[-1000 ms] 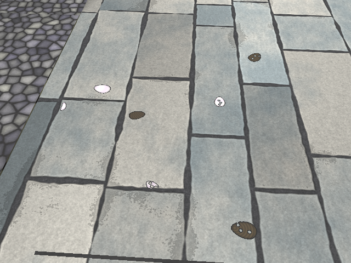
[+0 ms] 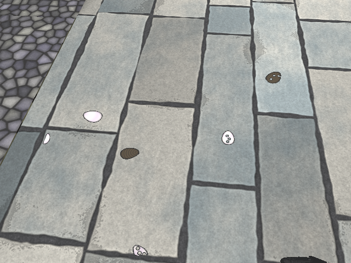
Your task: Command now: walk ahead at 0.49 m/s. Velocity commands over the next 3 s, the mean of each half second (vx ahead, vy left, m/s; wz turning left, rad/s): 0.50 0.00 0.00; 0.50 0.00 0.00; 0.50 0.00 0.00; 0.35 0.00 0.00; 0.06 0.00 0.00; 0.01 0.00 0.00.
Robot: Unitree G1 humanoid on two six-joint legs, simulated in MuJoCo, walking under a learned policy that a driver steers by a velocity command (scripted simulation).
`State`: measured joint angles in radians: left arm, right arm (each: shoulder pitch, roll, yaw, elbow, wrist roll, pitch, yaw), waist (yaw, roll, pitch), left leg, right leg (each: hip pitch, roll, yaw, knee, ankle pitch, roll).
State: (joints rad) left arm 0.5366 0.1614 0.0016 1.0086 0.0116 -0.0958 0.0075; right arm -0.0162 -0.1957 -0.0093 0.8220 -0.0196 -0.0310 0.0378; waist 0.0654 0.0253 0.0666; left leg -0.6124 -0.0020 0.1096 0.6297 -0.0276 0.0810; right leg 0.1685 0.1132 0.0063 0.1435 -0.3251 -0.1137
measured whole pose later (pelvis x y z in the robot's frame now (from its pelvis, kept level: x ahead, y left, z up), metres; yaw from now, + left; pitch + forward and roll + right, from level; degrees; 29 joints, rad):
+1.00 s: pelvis +0.54 -0.05 +0.01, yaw +0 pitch +0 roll -1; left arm 0.47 0.17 0.03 1.07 0.01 -0.10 -0.01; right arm 0.11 -0.21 -0.04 0.92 -0.03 -0.04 0.03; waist 0.04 0.04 0.04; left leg -0.64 0.11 0.02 0.79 -0.04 0.03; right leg 0.01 0.09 -0.08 0.20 -0.21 -0.09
